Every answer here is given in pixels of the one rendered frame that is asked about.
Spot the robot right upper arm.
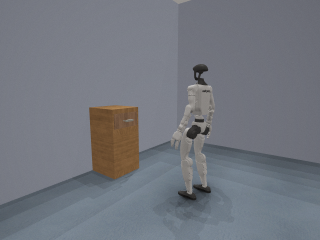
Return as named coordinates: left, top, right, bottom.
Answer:
left=208, top=86, right=215, bottom=110

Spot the right robot hand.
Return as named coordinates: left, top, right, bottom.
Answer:
left=204, top=125, right=212, bottom=139

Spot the left robot forearm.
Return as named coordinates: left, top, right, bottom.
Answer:
left=177, top=105, right=192, bottom=133

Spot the right robot shin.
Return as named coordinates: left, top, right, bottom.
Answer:
left=195, top=157, right=207, bottom=188

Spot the cabinet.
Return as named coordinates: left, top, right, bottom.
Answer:
left=89, top=105, right=139, bottom=179

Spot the robot right thigh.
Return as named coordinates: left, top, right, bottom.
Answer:
left=193, top=126, right=209, bottom=163

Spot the left robot hand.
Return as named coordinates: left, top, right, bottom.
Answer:
left=170, top=130, right=183, bottom=150

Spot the robot left upper arm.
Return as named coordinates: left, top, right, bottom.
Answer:
left=187, top=84, right=198, bottom=113

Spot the drawer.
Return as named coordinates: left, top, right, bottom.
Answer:
left=113, top=111, right=137, bottom=130

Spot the right robot forearm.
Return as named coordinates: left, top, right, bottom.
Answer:
left=206, top=108, right=215, bottom=126

